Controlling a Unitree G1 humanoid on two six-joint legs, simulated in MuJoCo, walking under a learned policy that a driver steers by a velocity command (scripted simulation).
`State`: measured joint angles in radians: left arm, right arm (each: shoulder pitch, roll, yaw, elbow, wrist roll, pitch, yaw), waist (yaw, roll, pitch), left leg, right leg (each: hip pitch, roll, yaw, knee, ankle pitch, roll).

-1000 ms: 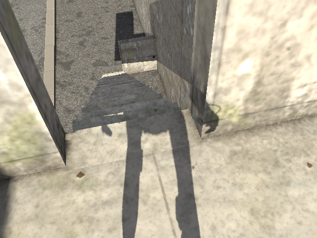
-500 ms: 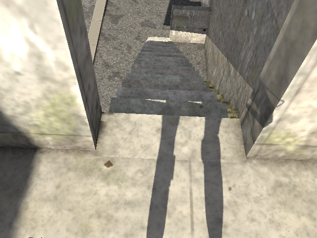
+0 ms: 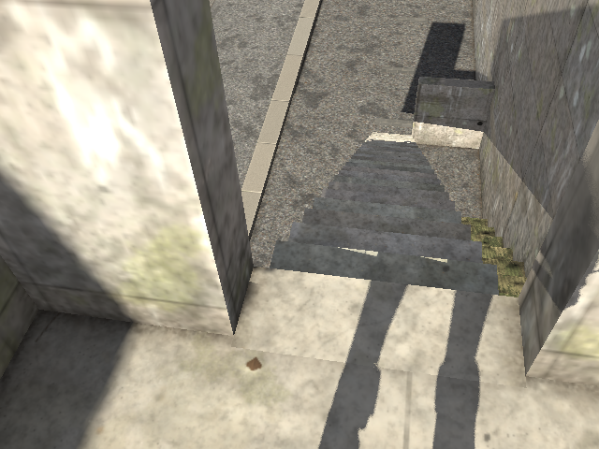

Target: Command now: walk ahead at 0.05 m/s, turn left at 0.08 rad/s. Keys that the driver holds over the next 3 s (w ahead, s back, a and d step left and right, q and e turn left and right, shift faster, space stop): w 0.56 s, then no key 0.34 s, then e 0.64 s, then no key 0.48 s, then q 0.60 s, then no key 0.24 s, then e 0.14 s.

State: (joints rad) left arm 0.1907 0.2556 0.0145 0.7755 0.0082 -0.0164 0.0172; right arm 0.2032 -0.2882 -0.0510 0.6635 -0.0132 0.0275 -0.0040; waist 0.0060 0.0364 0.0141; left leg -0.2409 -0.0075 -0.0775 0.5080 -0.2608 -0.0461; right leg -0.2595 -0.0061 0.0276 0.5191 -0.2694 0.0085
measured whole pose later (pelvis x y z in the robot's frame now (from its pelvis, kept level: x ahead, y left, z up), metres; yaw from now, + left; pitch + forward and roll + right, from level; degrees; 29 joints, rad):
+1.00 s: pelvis +0.26 +0.04 +0.00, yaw -2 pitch +0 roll +1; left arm 0.20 0.29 0.02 0.80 0.00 0.02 0.02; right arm 0.17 -0.24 -0.01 0.76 -0.03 -0.03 -0.01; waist 0.00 -0.05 0.03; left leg -0.33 -0.03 0.06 0.44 -0.12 0.05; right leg -0.41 -0.06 0.05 0.77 -0.34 0.07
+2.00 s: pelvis +0.27 +0.03 +0.00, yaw -23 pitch -1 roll +1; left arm 0.14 0.24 0.02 0.71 0.02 0.04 0.03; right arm 0.18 -0.26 -0.02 0.91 -0.02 0.00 -0.02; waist -0.05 0.01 0.05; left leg -0.18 0.01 0.05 0.45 -0.26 -0.01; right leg -0.22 -0.01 0.06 0.51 -0.27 0.01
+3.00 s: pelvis +0.28 +0.08 +0.01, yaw -4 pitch +0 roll -1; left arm 0.19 0.29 0.09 0.84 -0.02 0.00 0.04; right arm 0.16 -0.22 -0.01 0.82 -0.03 0.00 -0.03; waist 0.01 -0.05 0.01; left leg -0.18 -0.11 -0.08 0.42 -0.23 0.09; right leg -0.28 -0.06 0.08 0.65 -0.29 0.12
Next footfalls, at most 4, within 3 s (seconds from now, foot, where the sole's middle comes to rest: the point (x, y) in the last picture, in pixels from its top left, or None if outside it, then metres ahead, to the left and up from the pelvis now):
0.70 left None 0.37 0.14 -0.77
1.08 right None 0.31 -0.09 -0.77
1.48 left None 0.34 0.13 -0.77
1.86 right None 0.26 -0.10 -0.77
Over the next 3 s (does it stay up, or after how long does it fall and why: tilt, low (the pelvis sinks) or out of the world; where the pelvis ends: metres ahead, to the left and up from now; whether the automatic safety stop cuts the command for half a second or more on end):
stays up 0.28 0.08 0.01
